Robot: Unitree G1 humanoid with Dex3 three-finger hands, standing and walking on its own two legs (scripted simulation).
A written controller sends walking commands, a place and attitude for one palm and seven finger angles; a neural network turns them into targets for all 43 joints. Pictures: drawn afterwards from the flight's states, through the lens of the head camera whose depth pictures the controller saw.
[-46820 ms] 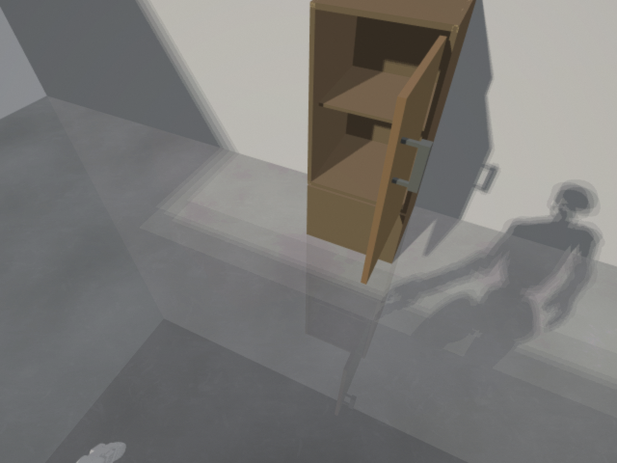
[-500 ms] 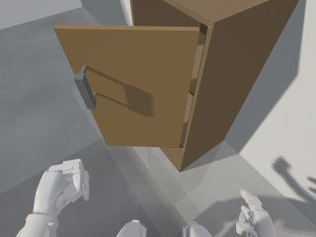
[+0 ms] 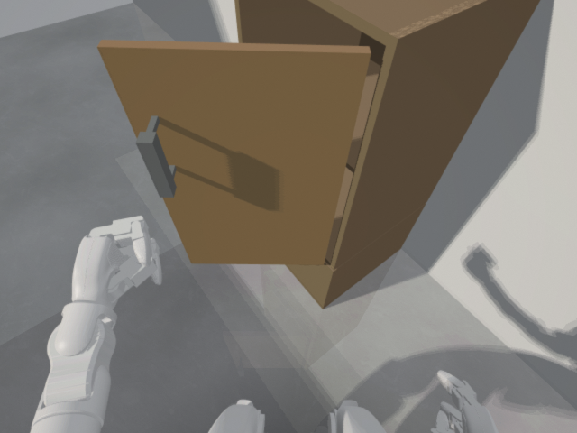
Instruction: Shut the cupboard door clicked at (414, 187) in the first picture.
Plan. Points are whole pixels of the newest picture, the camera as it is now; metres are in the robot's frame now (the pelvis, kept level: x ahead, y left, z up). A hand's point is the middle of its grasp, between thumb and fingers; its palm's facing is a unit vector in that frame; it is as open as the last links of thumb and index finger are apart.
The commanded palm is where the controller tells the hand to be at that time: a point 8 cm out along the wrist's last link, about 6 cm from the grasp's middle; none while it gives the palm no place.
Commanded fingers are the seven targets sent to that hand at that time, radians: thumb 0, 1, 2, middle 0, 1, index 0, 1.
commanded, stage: bring the fist close to the handle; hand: left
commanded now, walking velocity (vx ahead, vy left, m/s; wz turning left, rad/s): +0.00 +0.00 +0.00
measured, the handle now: (161, 157) +0.51 +0.24 +0.05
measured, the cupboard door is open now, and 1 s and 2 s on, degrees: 52 52 34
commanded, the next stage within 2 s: push the door shut along its arc in 0.84 s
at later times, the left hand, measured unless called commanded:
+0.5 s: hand (157, 210) +0.40 +0.21 +0.06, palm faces +0.07 -1.00 -0.02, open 3.1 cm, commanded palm +0.38 +0.26 +0.06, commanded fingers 0.00 0.90 0.90 -1.30 -1.50 -1.30 -1.50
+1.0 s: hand (165, 205) +0.41 +0.20 +0.06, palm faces +0.05 -1.00 -0.02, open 3.1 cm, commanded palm +0.39 +0.25 +0.06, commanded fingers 0.00 0.90 0.90 -1.30 -1.50 -1.30 -1.50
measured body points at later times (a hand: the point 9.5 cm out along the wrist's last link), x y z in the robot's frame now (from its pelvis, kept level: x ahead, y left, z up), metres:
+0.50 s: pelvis -0.01 -0.01 +0.00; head +0.08 +0.00 +0.44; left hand +0.39 +0.27 +0.07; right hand +0.10 -0.27 -0.11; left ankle +0.01 +0.10 -0.66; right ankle +0.03 -0.13 -0.66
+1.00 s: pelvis +0.00 -0.01 +0.00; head +0.09 +0.00 +0.44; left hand +0.41 +0.26 +0.06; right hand +0.08 -0.27 -0.11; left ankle +0.01 +0.10 -0.66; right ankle +0.03 -0.13 -0.66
